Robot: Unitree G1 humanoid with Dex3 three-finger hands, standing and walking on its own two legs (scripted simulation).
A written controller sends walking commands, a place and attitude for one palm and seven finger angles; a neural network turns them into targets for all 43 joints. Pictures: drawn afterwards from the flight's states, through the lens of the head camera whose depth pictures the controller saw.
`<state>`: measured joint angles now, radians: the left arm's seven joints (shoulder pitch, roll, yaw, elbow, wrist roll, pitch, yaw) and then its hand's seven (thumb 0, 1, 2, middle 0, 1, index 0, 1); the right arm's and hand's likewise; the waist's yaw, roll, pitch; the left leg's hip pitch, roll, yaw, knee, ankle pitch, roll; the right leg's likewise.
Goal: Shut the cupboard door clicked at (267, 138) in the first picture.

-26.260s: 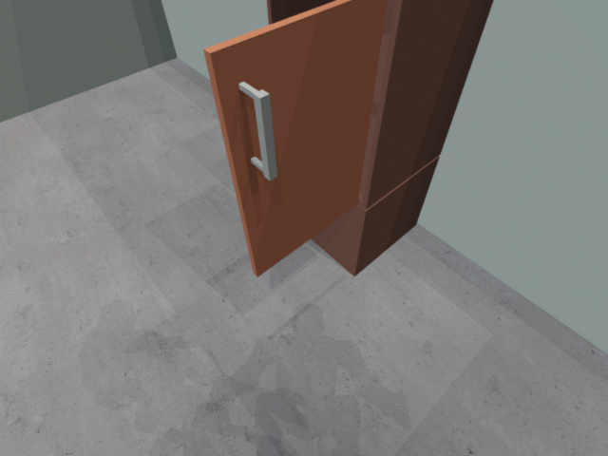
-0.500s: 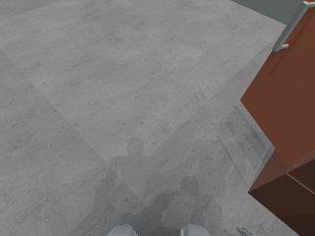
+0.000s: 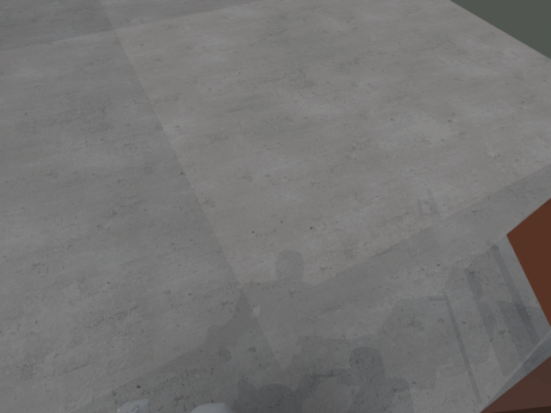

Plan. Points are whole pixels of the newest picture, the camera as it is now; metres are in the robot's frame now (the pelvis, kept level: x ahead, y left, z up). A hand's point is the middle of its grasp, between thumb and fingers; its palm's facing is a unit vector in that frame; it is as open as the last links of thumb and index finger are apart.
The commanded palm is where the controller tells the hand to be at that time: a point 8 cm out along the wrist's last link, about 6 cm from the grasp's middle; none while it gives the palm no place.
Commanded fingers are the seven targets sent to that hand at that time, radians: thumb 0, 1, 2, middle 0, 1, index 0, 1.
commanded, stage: walk to a spot facing it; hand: left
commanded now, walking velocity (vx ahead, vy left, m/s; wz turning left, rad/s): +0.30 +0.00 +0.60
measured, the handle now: out of the picture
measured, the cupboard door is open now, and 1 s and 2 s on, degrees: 63 63 63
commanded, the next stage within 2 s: turn to face it in 0.96 s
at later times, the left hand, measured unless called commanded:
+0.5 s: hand (153, 368) +0.19 +0.20 -0.14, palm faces +0.23 -0.94 -0.25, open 7.4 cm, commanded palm none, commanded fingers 0.00 0.90 0.90 -0.20 -0.30 -0.20 -0.30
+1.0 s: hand out of the picture +0.12 +0.27 -0.18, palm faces +0.59 -0.78 -0.21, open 7.4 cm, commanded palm none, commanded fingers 0.00 0.90 0.90 -0.20 -0.30 -0.20 -0.30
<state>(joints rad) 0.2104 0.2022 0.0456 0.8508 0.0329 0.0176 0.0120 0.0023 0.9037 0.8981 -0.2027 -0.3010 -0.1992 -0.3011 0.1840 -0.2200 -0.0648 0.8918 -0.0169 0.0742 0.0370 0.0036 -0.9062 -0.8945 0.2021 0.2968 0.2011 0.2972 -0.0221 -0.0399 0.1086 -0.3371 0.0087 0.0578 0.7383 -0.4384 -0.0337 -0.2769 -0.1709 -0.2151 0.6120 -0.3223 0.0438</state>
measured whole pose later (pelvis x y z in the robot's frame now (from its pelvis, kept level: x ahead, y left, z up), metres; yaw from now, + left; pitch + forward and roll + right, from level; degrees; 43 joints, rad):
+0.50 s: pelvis +0.11 -0.02 +0.00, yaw +16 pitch +0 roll +0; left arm 0.14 0.20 0.05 0.85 0.03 -0.04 -0.02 0.00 0.91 0.90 -0.20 -0.30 -0.20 -0.30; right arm 0.34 -0.23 -0.07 1.01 -0.03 0.03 0.01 0.01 -0.90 -0.89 0.21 0.30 0.21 0.30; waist -0.05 0.03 0.07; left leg -0.36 -0.03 -0.07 1.06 -0.48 0.03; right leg -0.34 -0.07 -0.12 0.59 -0.25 -0.01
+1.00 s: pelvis +0.25 +0.10 +0.00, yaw +34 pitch +0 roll -2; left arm 0.30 0.25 0.08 0.99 0.03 0.01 -0.02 0.01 0.91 0.90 -0.20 -0.30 -0.19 -0.30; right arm 0.10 -0.23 -0.03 0.86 -0.03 -0.04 0.01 0.00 -0.91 -0.89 0.20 0.30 0.20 0.30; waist 0.04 -0.03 0.12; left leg -0.35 -0.02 0.09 0.61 -0.26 0.09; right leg -0.48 -0.16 -0.06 1.19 -0.38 0.05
